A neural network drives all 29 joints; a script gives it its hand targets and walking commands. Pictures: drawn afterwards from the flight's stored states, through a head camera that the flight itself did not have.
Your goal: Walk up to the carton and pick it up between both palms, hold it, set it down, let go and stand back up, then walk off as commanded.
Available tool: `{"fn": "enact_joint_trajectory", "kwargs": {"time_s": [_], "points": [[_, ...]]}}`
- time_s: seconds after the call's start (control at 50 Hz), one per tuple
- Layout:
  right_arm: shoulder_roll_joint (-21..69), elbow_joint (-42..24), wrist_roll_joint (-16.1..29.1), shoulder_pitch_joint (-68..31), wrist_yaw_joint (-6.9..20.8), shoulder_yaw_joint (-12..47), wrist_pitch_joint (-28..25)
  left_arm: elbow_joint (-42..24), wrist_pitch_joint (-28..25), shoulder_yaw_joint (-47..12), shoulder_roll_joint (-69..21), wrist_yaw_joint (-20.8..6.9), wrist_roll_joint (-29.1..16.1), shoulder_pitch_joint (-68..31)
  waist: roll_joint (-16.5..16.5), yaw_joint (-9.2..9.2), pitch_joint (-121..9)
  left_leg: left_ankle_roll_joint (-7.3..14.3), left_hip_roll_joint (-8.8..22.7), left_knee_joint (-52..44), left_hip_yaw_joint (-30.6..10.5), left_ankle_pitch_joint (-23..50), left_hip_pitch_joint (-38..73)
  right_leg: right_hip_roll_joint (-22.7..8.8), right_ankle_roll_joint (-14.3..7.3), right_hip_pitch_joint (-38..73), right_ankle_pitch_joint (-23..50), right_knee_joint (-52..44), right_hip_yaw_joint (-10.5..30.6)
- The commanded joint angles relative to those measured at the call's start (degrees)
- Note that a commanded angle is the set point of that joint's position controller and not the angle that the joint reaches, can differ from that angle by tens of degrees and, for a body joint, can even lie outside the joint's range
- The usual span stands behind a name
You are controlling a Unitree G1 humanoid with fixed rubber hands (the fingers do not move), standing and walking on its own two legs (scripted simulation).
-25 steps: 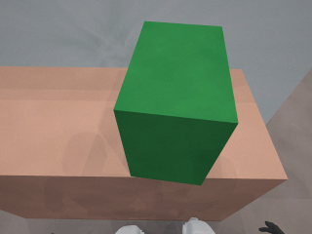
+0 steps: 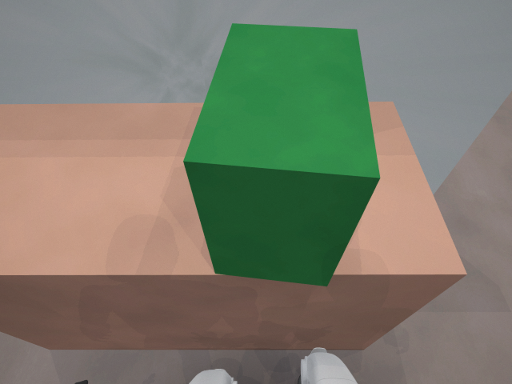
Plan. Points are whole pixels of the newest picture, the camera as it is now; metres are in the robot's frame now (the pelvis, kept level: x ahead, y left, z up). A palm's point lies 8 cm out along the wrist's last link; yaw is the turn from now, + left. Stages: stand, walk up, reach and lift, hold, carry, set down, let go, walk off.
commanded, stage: walk up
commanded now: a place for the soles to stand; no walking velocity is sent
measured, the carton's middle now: (281, 159) +0.45 -0.02 +0.09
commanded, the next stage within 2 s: none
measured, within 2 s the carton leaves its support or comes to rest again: neither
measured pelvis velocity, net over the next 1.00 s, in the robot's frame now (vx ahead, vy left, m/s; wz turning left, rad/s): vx -0.08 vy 0.02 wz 0.02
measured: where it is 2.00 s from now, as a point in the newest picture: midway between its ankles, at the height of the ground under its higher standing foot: outside the picture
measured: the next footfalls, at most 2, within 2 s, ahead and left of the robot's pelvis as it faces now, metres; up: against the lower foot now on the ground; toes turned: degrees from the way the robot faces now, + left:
left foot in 0.30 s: +0.01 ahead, +0.14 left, +0.00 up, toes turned +1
right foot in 0.58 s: -0.02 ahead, -0.10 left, +0.00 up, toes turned -1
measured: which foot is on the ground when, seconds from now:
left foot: down 0.00-0.12, up 0.14-0.28, down 0.30-1.00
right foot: down 0.00-0.32, up 0.34-0.56, down 0.58-1.00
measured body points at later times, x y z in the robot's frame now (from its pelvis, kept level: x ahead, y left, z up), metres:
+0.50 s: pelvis -0.06 +0.04 +0.00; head -0.01 +0.05 +0.44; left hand +0.02 +0.37 -0.12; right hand +0.01 -0.28 -0.12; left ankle -0.03 +0.13 -0.69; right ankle +0.00 -0.11 -0.67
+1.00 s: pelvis -0.08 +0.02 +0.00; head -0.05 +0.01 +0.45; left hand +0.00 +0.35 -0.10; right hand +0.01 -0.29 -0.13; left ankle -0.03 +0.13 -0.69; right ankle -0.05 -0.10 -0.69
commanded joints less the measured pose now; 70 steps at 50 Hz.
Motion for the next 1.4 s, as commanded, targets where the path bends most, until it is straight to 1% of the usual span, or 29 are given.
{"fn": "enact_joint_trajectory", "kwargs": {"time_s": [0.0,0.06,0.1,0.12,0.16,0.2,0.26,0.3,0.34,0.36,0.4,0.54,0.56,0.6,0.64,0.66,0.72,0.76,0.8,0.9,0.96,1.0,1.04,1.1,1.12,1.14,1.2,1.26,1.38], "points": [[-15.2,-8.1,-1.9,-8.3,-0.8,-6.0,-1.5,-1.5,-1.9,3.8,13.5,2.2,-0.9,1.6,9.3,1.7,-6.6,10.5,13.0,-21.0,-17.9,28.2,-8.2,2.2,-2.8,10.9,-0.3,3.6,-0.9],[-13.3,-8.5,-0.9,-7.5,-0.9,-5.9,-0.7,0.1,-2.3,5.1,15.1,2.2,-0.4,7.7,3.0,4.51,-8.1,3.9,5.7,-9.4,-8.4,25.3,-12.3,-3.2,-6.1,19.2,15.8,-6.5,6.1],[-12.3,-6.7,-0.6,-2.0,-1.4,-6.0,0.2,-1.3,-2.6,6.0,20.8,2.4,0.3,5.4,-14.4,2.61,-9.3,0.9,-2.6,11.9,-2.6,-3.0,-11.1,-19.3,-15.3,15.3,9.1,-25.0,31.0],[-13.0,-7.1,-1.3,-2.7,-1.4,-6.3,0.5,-1.6,-2.7,6.1,21.6,3.0,1.0,3.3,-9.8,2.47,-8.1,1.5,-1.7,16.5,-6.1,-9.5,-11.3,-23.8,-19.5,11.9,2.5,-29.4,39.0],[-14.0,-5.2,-1.6,1.2,-0.3,-6.5,0.6,-3.1,-2.6,6.5,21.4,3.2,1.1,-1.8,-7.4,-0.27,-5.2,1.4,1.4,14.1,-6.4,-6.2,-10.3,-21.2,-17.1,6.2,-11.1,-30.4,35.7],[-12.7,-4.4,-1.8,2.6,0.1,-7.1,0.1,-2.8,-2.3,6.4,20.2,3.0,1.1,-1.3,-8.0,-0.11,-5.9,1.8,1.9,9.6,-5.0,-5.9,-8.0,-19.7,-15.7,5.2,-2.5,-26.8,30.7],[-12.5,0.3,-1.9,12.6,0.9,-7.9,-0.2,-4.1,-1.2,5.3,17.8,2.7,1.3,-8.1,-6.0,-5.75,-8.6,3.1,1.3,-8.5,-4.2,2.3,10.1,-12.5,-8.6,-8.0,-6.4,-18.1,17.9],[-18.8,-1.7,-3.5,7.1,0.2,-8.5,-0.7,-4.3,-0.6,3.4,12.1,3.1,-0.3,-6.6,20.6,-5.01,-4.3,4.1,13.1,-32.4,-31.4,-1.5,6.6,2.9,-1.8,-17.2,-14.8,9.7,-0.9],[-20.9,-4.8,-3.4,0.9,-0.7,-8.8,-1.0,-4.8,-0.5,4.7,15.0,3.5,0.2,-7.0,12.0,-4.14,-1.6,7.1,16.8,-34.3,-38.1,2.8,-5.3,2.7,-2.1,-8.9,-15.1,13.5,4.2],[-20.7,-6.7,-3.2,-2.8,-0.9,-8.5,-0.7,-4.3,-0.9,4.7,15.9,3.4,-0.8,-6.2,10.0,-2.84,1.4,8.3,14.9,-32.6,-33.6,8.8,-8.2,3.2,-2.0,-6.5,-13.9,14.4,3.4],[-16.8,-8.3,-3.8,-5.4,-1.1,-7.9,-0.8,-1.8,-1.3,5.0,14.3,2.9,-1.2,-0.2,12.5,-0.67,-2.7,9.6,12.5,-28.2,-24.3,17.8,-6.7,2.6,-2.1,-2.3,-6.6,15.9,-0.6],[-12.7,-5.0,-1.9,-0.2,-1.4,-6.3,-1.6,-0.7,-2.7,4.7,11.6,2.4,-0.3,4.0,8.2,0.78,-12.0,9.1,10.1,-18.4,-21.6,22.8,4.9,1.4,-2.3,10.0,-4.9,-11.8,-2.1],[-12.0,-5.0,-1.2,-1.4,-1.5,-5.2,-1.6,1.0,-2.9,4.8,11.5,2.3,0.7,5.2,6.0,1.68,-11.4,7.8,9.9,-16.8,-21.2,19.5,-1.7,0.9,-2.9,18.9,-1.2,-19.4,0.6],[-8.4,-5.2,-0.3,-2.1,-1.5,-3.7,-2.0,1.1,-4.5,6.3,18.8,2.5,2.0,7.6,-9.0,3.19,-9.6,0.4,0.5,0.2,-8.7,10.0,-17.2,-14.9,-9.2,30.9,6.0,-24.7,26.4],[-13.5,-4.6,-1.3,-3.4,-2.2,-5.5,-2.1,-0.9,-4.1,6.4,21.3,2.3,1.4,1.8,-8.6,1.45,-5.1,0.8,1.8,4.5,-6.0,-8.7,-12.3,-23.7,-18.7,16.0,11.3,-24.8,33.1],[-14.6,-4.1,-1.9,-2.5,-1.6,-6.1,-2.4,-1.2,-4.4,5.6,20.2,2.1,1.1,-0.5,-2.8,0.43,-6.2,1.3,2.2,4.1,-5.5,-7.5,-7.6,-23.0,-18.0,11.6,5.4,-24.7,29.2],[-13.8,0.0,-1.9,6.5,-0.3,-7.3,-3.5,-2.4,-3.4,4.2,16.2,1.1,1.3,-7.0,-6.1,-5.49,-4.6,3.4,1.7,-9.4,-5.1,5.6,9.5,-13.0,-9.5,-3.1,-10.1,-19.1,17.1],[-16.1,0.7,-2.3,6.1,-0.8,-7.4,-4.4,-1.4,-2.1,3.2,10.7,0.6,0.4,-6.0,6.9,-3.97,-3.4,7.8,13.3,-35.1,-33.6,-14.6,8.1,0.5,-1.5,-4.8,-10.4,2.3,-1.6],[-17.6,-2.2,-2.0,1.3,-1.3,-7.3,-4.5,-1.6,-1.4,4.5,14.3,0.3,0.1,-3.8,0.3,-2.34,-2.0,10.2,16.5,-39.6,-41.8,-26.1,1.5,1.0,-1.5,-2.5,-12.8,7.5,3.6],[-12.9,-3.6,-1.3,-6.2,-0.7,-4.9,-3.6,2.0,-3.5,3.6,11.0,0.1,0.3,6.6,6.3,2.95,-7.6,5.5,9.1,-25.8,-19.2,-2.0,-7.5,-0.4,-3.3,20.2,1.3,-13.4,2.1],[-11.5,-3.1,-1.0,-3.5,-0.8,-4.7,-3.0,1.1,-4.5,5.5,19.4,0.9,1.5,4.4,-9.4,1.88,-5.7,0.2,0.5,-3.6,-4.5,-2.8,-14.3,-16.1,-11.2,20.9,-10.4,-28.6,29.7],[-13.2,-2.7,-1.3,-2.6,-1.0,-5.3,-3.6,-0.5,-4.3,5.3,19.9,0.8,1.0,-1.9,-8.3,0.05,-3.9,0.6,3.0,-2.9,-3.9,-2.6,-7.5,-19.2,-14.3,12.5,-5.6,-25.8,28.1],[-13.2,-0.5,-1.5,1.4,-0.5,-5.7,-4.2,-0.8,-4.1,4.1,16.8,0.9,0.6,-4.6,-5.3,-2.21,-5.3,1.8,2.9,-14.1,-4.2,3.6,1.0,-12.7,-10.0,8.0,-3.3,-20.2,17.3],[-16.3,-0.4,-1.2,0.3,-0.9,-6.1,-4.9,-1.1,-2.8,2.4,11.8,0.5,-0.6,-4.2,5.5,-1.57,-5.6,7.6,12.2,-29.1,-28.4,6.8,6.7,0.2,-0.7,3.4,1.5,-2.9,0.3],[-16.4,-0.4,-0.6,-0.6,-1.1,-5.6,-4.7,-0.4,-2.9,2.7,12.5,0.8,-0.2,-3.3,2.9,-1.04,-5.7,10.8,13.9,-27.8,-29.9,13.6,4.6,1.5,-0.7,7.3,-2.4,-3.3,0.2],[-15.6,-1.7,-0.6,-1.6,-1.0,-4.9,-4.7,-0.5,-3.3,2.3,12.0,0.9,-0.3,-1.8,4.0,-0.2,-8.1,11.6,14.4,-25.3,-27.8,18.4,5.2,0.7,-1.2,8.5,-1.7,-5.1,1.9],[-10.9,-3.4,0.2,-7.0,-0.8,-3.8,-4.0,1.1,-4.8,3.4,15.1,0.9,0.2,1.7,-2.7,2.4,-10.0,3.0,4.6,-11.3,-9.3,28.1,-4.3,-6.2,-5.5,22.6,14.7,-18.0,10.8],[-11.1,-2.8,0.4,-4.1,-1.4,-3.8,-3.7,-0.3,-5.1,4.1,17.9,1.5,0.0,1.9,-4.7,0.69,-10.3,0.7,4.1,-6.2,-2.9,14.8,-4.7,-17.1,-13.1,22.8,30.1,-18.2,20.1],[-12.4,-1.4,0.4,-3.3,-0.9,-4.5,-4.2,-0.5,-4.3,2.4,14.4,1.5,-0.6,-1.0,-2.9,0.03,-14.0,5.2,6.5,-12.9,-9.5,33.7,7.1,-5.9,-4.1,15.6,23.8,-11.3,6.6]]}}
